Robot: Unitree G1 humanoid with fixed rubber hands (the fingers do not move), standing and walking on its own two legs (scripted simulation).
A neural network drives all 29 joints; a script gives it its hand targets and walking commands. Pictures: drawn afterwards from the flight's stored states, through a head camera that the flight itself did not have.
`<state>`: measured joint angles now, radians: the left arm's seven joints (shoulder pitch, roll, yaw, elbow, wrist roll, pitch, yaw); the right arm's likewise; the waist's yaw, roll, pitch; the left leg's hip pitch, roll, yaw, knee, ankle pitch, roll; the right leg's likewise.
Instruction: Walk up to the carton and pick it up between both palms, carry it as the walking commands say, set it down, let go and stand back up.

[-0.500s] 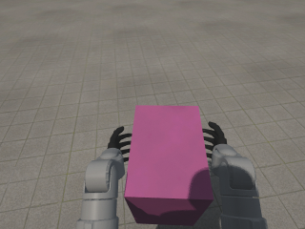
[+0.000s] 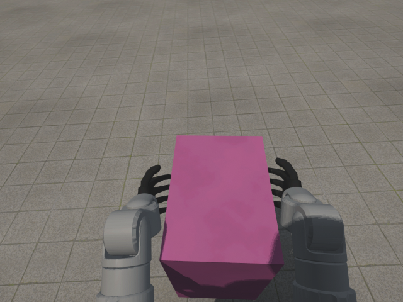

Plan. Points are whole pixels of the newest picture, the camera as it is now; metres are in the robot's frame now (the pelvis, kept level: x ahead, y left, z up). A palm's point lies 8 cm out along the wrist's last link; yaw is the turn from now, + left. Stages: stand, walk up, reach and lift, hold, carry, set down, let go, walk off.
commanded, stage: carry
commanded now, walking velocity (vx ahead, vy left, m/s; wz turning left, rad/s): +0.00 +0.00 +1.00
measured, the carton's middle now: (217, 221) +0.29 +0.00 +0.01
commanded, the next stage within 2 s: none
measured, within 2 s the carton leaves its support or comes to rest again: neither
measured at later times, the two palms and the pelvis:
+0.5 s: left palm (26, 278) +0.16 +0.31 +0.08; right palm (176, 208) +0.28 +0.07 +0.08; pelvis -0.05 +0.06 +0.00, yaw +24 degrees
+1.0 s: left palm out of the picture -0.04 +0.46 +0.05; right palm (26, 285) +0.15 +0.30 +0.08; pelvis -0.13 +0.16 -0.03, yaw +48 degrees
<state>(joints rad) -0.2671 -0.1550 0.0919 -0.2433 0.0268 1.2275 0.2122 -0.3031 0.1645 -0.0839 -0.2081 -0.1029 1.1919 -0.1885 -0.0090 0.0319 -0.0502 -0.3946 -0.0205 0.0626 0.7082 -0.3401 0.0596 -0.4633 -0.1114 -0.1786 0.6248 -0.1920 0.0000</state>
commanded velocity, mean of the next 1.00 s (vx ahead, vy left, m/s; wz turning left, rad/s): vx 0.00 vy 0.00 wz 0.76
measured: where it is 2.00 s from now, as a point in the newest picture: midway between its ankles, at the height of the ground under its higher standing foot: outside the picture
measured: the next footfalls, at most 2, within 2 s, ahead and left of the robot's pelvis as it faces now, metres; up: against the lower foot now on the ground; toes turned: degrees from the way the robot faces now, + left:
left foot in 0.20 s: +0.01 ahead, +0.14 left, +0.00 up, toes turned +16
right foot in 0.54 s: +0.01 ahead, +0.00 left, +0.00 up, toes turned +18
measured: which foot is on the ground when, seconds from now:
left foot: down 0.00-0.00, up 0.02-0.18, down 0.20-0.56, up 0.58-0.90, down 0.92-1.00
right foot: down 0.00-0.22, up 0.24-0.52, down 0.54-0.94, up 0.96-1.00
